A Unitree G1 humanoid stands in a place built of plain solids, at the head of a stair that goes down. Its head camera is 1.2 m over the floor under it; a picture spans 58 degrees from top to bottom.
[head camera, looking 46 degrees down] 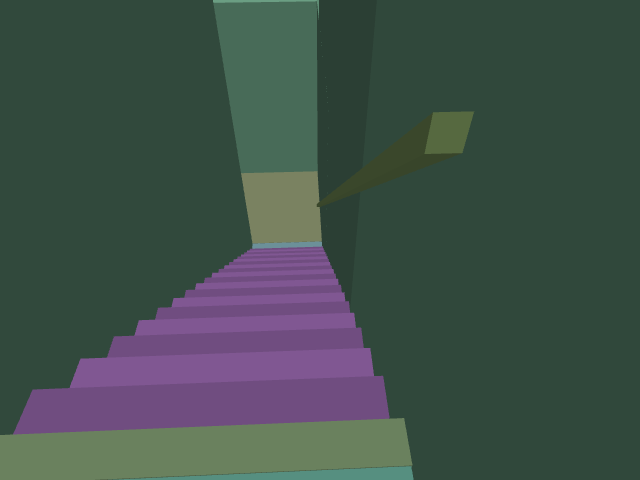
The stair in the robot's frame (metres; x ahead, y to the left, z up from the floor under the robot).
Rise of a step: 0.21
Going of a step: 0.23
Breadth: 1.20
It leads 2 degrees to the left of straight ahead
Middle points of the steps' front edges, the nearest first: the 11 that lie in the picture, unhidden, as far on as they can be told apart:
0.45 0.37 0.00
0.68 0.38 -0.21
0.91 0.39 -0.42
1.15 0.40 -0.63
1.38 0.41 -0.84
1.61 0.42 -1.05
1.84 0.43 -1.26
2.07 0.44 -1.47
2.31 0.45 -1.69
2.54 0.46 -1.90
2.77 0.46 -2.11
